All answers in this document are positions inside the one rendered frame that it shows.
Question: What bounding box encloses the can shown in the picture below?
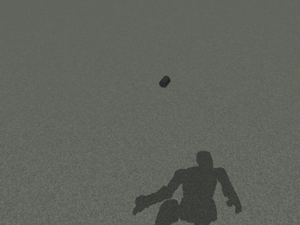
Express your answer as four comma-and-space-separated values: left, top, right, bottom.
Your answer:
159, 76, 170, 88

